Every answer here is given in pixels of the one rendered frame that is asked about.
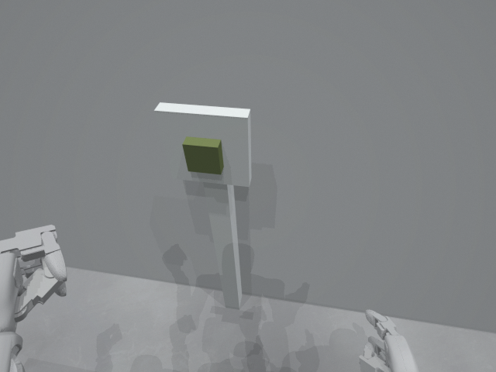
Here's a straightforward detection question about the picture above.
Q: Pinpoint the left robot forearm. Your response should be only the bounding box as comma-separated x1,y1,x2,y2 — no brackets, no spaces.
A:
0,332,25,372

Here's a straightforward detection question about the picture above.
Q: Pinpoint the robot right hand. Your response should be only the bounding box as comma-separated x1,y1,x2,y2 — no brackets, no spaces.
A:
359,309,419,372

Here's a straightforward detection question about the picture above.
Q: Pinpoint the button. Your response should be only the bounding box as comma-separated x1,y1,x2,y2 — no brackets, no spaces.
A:
182,136,224,174

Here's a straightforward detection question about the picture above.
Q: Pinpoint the panel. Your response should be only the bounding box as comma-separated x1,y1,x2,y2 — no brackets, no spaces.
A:
154,102,252,310

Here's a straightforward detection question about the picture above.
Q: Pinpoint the robot left hand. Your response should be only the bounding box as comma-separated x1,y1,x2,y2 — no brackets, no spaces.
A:
0,225,67,332

